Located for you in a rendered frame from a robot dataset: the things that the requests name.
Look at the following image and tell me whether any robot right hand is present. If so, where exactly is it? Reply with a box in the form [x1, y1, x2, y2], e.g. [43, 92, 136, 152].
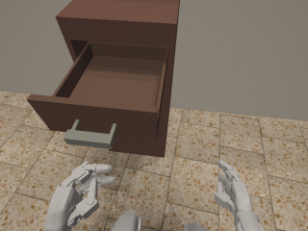
[214, 160, 253, 216]

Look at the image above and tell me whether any right robot forearm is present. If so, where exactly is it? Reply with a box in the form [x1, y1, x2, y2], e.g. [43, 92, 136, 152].
[234, 210, 266, 231]

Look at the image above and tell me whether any cabinet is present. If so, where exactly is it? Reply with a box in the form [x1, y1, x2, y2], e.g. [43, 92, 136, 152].
[55, 0, 180, 158]

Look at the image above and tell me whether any drawer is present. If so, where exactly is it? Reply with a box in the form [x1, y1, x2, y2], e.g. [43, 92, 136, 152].
[26, 41, 168, 142]

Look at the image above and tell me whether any left robot thigh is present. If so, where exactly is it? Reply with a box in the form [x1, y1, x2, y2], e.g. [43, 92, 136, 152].
[110, 213, 142, 231]

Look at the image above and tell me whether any handle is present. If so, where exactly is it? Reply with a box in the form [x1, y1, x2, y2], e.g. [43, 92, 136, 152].
[64, 119, 117, 149]

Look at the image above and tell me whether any robot left hand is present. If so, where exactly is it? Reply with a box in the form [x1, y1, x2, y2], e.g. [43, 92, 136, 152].
[44, 161, 116, 231]

